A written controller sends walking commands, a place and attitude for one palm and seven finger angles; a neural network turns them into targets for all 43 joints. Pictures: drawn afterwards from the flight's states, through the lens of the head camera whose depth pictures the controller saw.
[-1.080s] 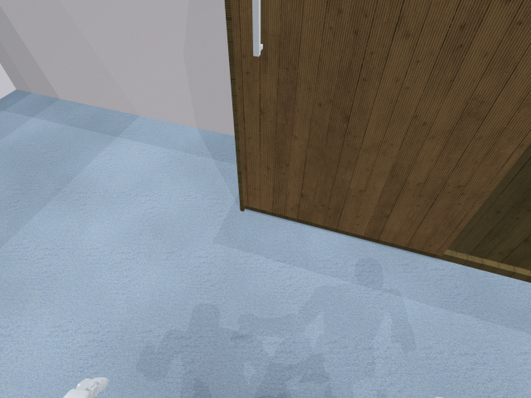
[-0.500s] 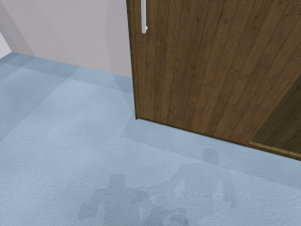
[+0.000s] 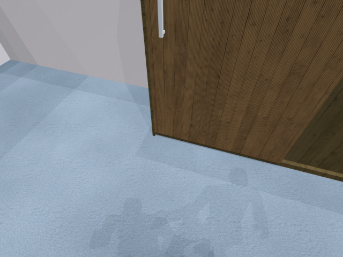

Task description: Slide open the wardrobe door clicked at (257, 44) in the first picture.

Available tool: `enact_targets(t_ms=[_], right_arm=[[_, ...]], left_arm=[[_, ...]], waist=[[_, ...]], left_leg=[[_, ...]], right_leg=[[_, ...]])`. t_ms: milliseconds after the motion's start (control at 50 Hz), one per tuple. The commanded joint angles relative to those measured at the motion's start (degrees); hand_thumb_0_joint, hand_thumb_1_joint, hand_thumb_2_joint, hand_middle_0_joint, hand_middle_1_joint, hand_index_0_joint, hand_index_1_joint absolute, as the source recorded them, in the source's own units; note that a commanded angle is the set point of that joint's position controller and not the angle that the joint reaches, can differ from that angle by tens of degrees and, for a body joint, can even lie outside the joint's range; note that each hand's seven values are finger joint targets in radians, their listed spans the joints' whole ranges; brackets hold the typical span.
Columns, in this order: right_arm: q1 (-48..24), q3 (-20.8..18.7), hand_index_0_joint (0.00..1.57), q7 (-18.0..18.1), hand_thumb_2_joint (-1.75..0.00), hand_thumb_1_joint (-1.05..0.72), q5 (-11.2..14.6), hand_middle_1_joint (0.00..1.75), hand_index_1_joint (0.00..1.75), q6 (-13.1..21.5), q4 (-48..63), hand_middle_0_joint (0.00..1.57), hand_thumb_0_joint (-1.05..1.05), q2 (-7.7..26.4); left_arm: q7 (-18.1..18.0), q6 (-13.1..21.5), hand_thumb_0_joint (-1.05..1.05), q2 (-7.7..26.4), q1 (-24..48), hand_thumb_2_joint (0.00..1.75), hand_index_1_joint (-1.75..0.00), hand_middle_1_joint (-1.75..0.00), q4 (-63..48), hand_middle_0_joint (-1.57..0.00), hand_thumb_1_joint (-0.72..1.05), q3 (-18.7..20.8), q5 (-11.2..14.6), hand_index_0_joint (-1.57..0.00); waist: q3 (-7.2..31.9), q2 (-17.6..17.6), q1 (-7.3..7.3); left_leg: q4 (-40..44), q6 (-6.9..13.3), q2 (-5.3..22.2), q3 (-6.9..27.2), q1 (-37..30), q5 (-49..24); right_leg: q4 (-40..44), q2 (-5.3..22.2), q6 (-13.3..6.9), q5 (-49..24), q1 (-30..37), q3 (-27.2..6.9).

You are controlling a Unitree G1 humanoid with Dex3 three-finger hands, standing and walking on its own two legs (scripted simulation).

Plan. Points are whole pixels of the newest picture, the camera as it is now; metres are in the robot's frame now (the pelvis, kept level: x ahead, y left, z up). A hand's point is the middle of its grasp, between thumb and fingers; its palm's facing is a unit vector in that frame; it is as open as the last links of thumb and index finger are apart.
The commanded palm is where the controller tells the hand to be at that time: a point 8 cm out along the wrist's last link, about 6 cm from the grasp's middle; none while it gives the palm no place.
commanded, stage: look at it before walking up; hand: left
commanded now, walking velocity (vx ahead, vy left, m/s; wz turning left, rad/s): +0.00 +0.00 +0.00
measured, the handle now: (161, 13) +1.05 +0.10 +0.14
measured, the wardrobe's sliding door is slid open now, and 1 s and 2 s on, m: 0.00 0.00 0.00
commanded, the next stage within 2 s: walk to a spot facing it in 0.36 s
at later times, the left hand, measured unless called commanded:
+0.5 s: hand out of the picture +0.08 +0.25 -0.15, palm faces -0.03 -0.94 -0.35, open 7.4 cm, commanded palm none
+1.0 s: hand out of the picture +0.01 +0.28 -0.19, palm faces +0.24 -0.95 -0.18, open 7.4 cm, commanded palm none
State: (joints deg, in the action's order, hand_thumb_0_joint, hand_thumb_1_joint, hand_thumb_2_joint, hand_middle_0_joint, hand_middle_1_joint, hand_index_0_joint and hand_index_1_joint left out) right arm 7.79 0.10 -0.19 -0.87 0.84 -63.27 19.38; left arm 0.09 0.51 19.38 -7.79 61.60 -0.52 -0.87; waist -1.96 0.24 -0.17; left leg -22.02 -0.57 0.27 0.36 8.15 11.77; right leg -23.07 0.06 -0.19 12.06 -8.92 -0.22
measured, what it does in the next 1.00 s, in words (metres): lifts its right foot, turning left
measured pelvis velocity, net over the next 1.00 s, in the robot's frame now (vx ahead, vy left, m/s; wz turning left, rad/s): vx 0.02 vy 0.07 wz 0.26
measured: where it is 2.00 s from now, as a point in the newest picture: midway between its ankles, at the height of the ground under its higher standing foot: (142, 243)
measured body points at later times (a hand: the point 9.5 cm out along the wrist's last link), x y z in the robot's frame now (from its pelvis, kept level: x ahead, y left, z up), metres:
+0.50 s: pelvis +0.01 +0.00 +0.00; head +0.01 +0.00 +0.45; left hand +0.08 +0.30 -0.13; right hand +0.09 -0.30 -0.13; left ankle +0.00 +0.13 -0.74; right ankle +0.01 -0.12 -0.74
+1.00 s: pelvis +0.02 +0.07 -0.01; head +0.02 +0.11 +0.44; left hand +0.00 +0.33 -0.18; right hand +0.07 -0.17 -0.15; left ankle -0.01 +0.12 -0.74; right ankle +0.03 -0.09 -0.66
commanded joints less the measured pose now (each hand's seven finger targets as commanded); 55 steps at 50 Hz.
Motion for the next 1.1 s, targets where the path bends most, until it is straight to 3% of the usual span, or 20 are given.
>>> enact_targets(t_ms=[0, 460, 560, 600, 620, 640, 660, 700, 760, 780, 800, 820, 840, 860, 880, 900, 920, 980, 1020, 1080], right_arm=[[-2.8, -2.3, 0.20, 1.0, -0.90, -0.90, 0.4, 0.30, 0.30, 1.3, 3.7, 0.20, 0.00, 11.9], [-3.9, -2.3, 0.20, 1.0, -0.90, -0.90, 0.4, 0.30, 0.30, 1.1, 3.9, 0.20, 0.00, 12.3], [-0.6, -1.3, 0.20, 0.6, -0.90, -0.90, 0.3, 0.30, 0.30, -1.0, 4.9, 0.20, 0.00, 5.2], [-0.1, -1.8, 0.20, 0.5, -0.90, -0.90, 0.3, 0.30, 0.30, -1.7, 6.4, 0.20, 0.00, 4.9], [0.0, -2.2, 0.20, 0.5, -0.90, -0.90, 0.3, 0.30, 0.30, -2.1, 7.3, 0.20, 0.00, 4.6], [-0.4, -2.6, 0.20, 0.6, -0.90, -0.90, 0.3, 0.30, 0.30, -2.5, 8.2, 0.20, 0.00, 4.2], [-0.4, -3.1, 0.20, 0.6, -0.90, -0.90, 0.2, 0.30, 0.30, -2.7, 8.8, 0.20, 0.00, 4.3], [1.5, -3.5, 0.20, 0.1, -0.90, -0.90, 0.4, 0.30, 0.30, -2.8, 9.0, 0.20, 0.00, 3.6], [2.8, -3.3, 0.20, -1.2, -0.90, -0.90, 0.3, 0.30, 0.30, -2.0, 9.9, 0.20, 0.00, 1.5], [5.2, -3.4, 0.20, -1.3, -0.90, -0.90, 0.1, 0.30, 0.30, -1.8, 9.6, 0.20, 0.00, 0.9], [8.4, -3.6, 0.20, -1.5, -0.90, -0.90, -0.1, 0.30, 0.30, -1.6, 9.0, 0.20, 0.00, 1.0], [13.8, -4.2, 0.20, -1.3, -0.90, -0.90, -0.2, 0.30, 0.30, -1.3, 7.4, 0.20, 0.00, 2.5], [19.6, -5.7, 0.20, -0.8, -0.90, -0.90, -0.7, 0.30, 0.30, -0.8, 6.3, 0.20, 0.00, 7.9], [22.2, -5.9, 0.20, -0.2, -0.90, -0.90, -0.8, 0.30, 0.30, -0.2, 6.1, 0.20, 0.00, 10.2], [18.5, -5.5, 0.20, 0.2, -0.90, -0.90, -0.4, 0.30, 0.30, -0.3, 6.7, 0.20, 0.00, 9.1], [16.2, -5.1, 0.20, 0.5, -0.90, -0.90, -0.3, 0.30, 0.30, 0.1, 7.7, 0.20, 0.00, 6.5], [13.5, -4.5, 0.20, 0.8, -0.90, -0.90, -0.4, 0.30, 0.30, 0.8, 8.6, 0.20, 0.00, 4.3], [13.3, -3.9, 0.20, 1.2, -0.90, -0.90, 0.1, 0.30, 0.30, 2.9, 7.9, 0.20, 0.00, 1.7], [15.9, -4.0, 0.20, 1.3, -0.90, -0.90, 0.4, 0.30, 0.30, 3.5, 6.6, 0.20, 0.00, 0.2], [20.2, -3.9, 0.20, 1.6, -0.90, -0.90, 0.6, 0.30, 0.30, 3.8, 4.5, 0.20, 0.00, -1.5]], left_arm=[[-0.8, 1.2, 0.00, 12.0, 2.3, 0.90, -0.30, -0.30, -3.7, -0.20, 0.90, 2.7, 0.3, -0.20], [-0.8, 1.2, 0.00, 12.3, 2.6, 0.90, -0.30, -0.30, -3.5, -0.20, 0.90, 2.8, 0.3, -0.20], [-1.6, -1.1, 0.00, 6.7, -2.1, 0.90, -0.30, -0.30, -4.2, -0.20, 0.90, 2.5, 0.3, -0.20], [-1.8, -1.5, 0.00, 8.2, -3.5, 0.90, -0.30, -0.30, -5.2, -0.20, 0.90, 3.4, 0.1, -0.20], [-1.9, -1.5, 0.00, 9.3, -4.4, 0.90, -0.30, -0.30, -6.0, -0.20, 0.90, 4.0, 0.0, -0.20], [-2.1, -1.5, 0.00, 9.9, -5.0, 0.90, -0.30, -0.30, -6.8, -0.20, 0.90, 4.4, -0.2, -0.20], [-2.3, -1.3, 0.00, 10.0, -5.0, 0.90, -0.30, -0.30, -7.6, -0.20, 0.90, 4.8, -0.6, -0.20], [-2.4, -0.9, 0.00, 8.9, -3.4, 0.90, -0.30, -0.30, -8.8, -0.20, 0.90, 4.9, -0.8, -0.20], [-1.5, -0.3, 0.00, 8.9, -2.3, 0.90, -0.30, -0.30, -10.1, -0.20, 0.90, 5.7, -1.1, -0.20], [-1.3, -0.3, 0.00, 9.1, -1.7, 0.90, -0.30, -0.30, -10.0, -0.20, 0.90, 5.9, -1.0, -0.20], [-1.0, -0.4, 0.00, 8.3, -1.1, 0.90, -0.30, -0.30, -9.9, -0.20, 0.90, 5.9, -0.9, -0.20], [-0.7, -0.9, 0.00, 6.2, -1.3, 0.90, -0.30, -0.30, -10.3, -0.20, 0.90, 5.5, -0.6, -0.20], [-0.1, -1.4, 0.00, 0.9, -0.4, 0.90, -0.30, -0.30, -12.5, -0.20, 0.90, 4.6, -0.3, -0.20], [0.1, -1.3, 0.00, -0.5, 4.2, 0.90, -0.30, -0.30, -15.9, -0.20, 0.90, 3.7, -0.8, -0.20], [0.5, -0.9, 0.00, 0.4, 3.9, 0.90, -0.30, -0.30, -15.5, -0.20, 0.90, 4.3, -0.8, -0.20], [0.7, -0.6, 0.00, 0.3, 3.7, 0.90, -0.30, -0.30, -14.3, -0.20, 0.90, 4.7, -1.1, -0.20], [1.0, -0.2, 0.00, 0.4, 1.6, 0.90, -0.30, -0.30, -12.8, -0.20, 0.90, 5.1, -1.1, -0.20], [1.4, 0.0, 0.00, -1.5, -4.5, 0.90, -0.30, -0.30, -9.5, -0.20, 0.90, 4.8, -1.1, -0.20], [1.4, 0.1, 0.00, -2.1, -5.0, 0.90, -0.30, -0.30, -8.9, -0.20, 0.90, 4.8, -1.1, -0.20], [1.1, 0.3, 0.00, -2.7, -3.3, 0.90, -0.30, -0.30, -9.1, -0.20, 0.90, 4.7, -1.0, -0.20]], waist=[[4.1, -0.2, 0.25], [3.2, -0.1, 0.18], [2.4, -0.9, 0.92], [2.9, -5.0, 1.53], [3.4, -8.4, 1.92], [2.4, -11.4, 2.41], [2.0, -12.7, 2.62], [2.3, -10.5, 1.22], [2.5, -9.7, 0.31], [2.5, -9.0, -1.06], [2.5, -5.2, -2.67], [2.2, 2.9, -4.96], [-1.0, 22.3, -7.51], [-3.8, 21.5, -7.56], [-5.0, 11.9, -4.81], [-4.2, 8.7, -3.55], [-5.2, 4.7, -1.86], [-3.3, 3.5, 0.04], [-1.9, 4.1, -0.38], [-2.0, 4.6, -1.63]], left_leg=[[3.6, 1.9, 6.4, 5.5, 0.0, -7.5], [4.1, 1.7, 6.3, 5.7, -0.9, -9.5], [-1.7, 1.0, 5.0, 5.6, 6.4, -10.9], [-7.8, 0.5, 2.8, 4.1, 10.3, -8.2], [-13.4, 0.1, 1.3, 2.2, 11.9, -3.3], [-20.8, -0.5, -0.1, 0.7, 14.7, 10.3], [-28.5, -0.6, 0.4, 0.7, 16.7, 16.9], [-33.9, -0.9, 2.3, 0.4, 17.3, 17.9], [-22.7, -1.0, 3.7, -3.6, 12.8, 15.9], [-18.0, -0.7, 3.5, -5.2, 7.7, 13.1], [-12.2, -0.4, 1.9, -7.0, 0.9, 10.1], [-5.9, 0.3, 2.4, -3.3, -6.7, 11.8], [6.3, 4.8, 14.7, 21.1, -6.9, 27.5], [15.4, 9.6, 22.5, 37.3, -2.4, 29.3], [16.5, 11.3, 23.2, 34.4, 0.8, 32.8], [15.9, 10.5, 20.1, 34.3, 3.8, 33.1], [15.1, 9.0, 17.7, 29.9, 5.2, 29.4], [13.0, 7.4, 11.7, 17.3, 2.2, 11.8], [12.3, 7.9, 10.4, 14.2, -2.1, 3.1], [11.9, 8.7, 10.6, 13.7, -7.9, -4.4]], right_leg=[[4.3, 6.7, -1.8, -7.1, 0.9, -6.1], [4.7, 7.0, -1.5, -9.2, 1.5, -5.4], [0.4, 9.0, -0.3, -8.6, 2.0, -3.6], [1.3, 12.8, -2.3, -8.5, 2.9, -5.4], [3.0, 16.4, -4.7, -9.3, 2.8, -7.9], [4.3, 20.2, -8.1, -12.9, 2.7, -10.0], [4.5, 22.6, -10.7, -17.4, 2.5, -10.7], [5.2, 22.3, -10.9, -13.7, 2.2, -7.4], [4.0, 20.5, -7.9, 1.5, 0.2, -2.6], [2.6, 20.3, -6.5, 8.3, -3.8, -1.1], [-1.4, 18.1, -4.1, 15.3, -8.9, 2.8], [-11.2, 14.5, -1.6, 22.3, -17.6, 6.3], [-31.0, 5.6, 2.2, 27.1, -30.6, 10.6], [-41.3, 2.8, 2.7, 25.6, -37.0, 4.1], [-44.4, 6.7, 1.5, 17.7, -36.4, -0.9], [-47.3, 6.7, 1.4, 13.4, -34.9, -1.0], [-48.5, 6.8, 1.9, 8.8, -33.7, -1.1], [-45.6, 7.1, 3.5, -0.2, -30.8, 0.2], [-43.9, 6.5, 3.9, -2.1, -31.5, 0.9], [-42.0, 6.5, 4.5, -3.0, -35.2, 1.5]])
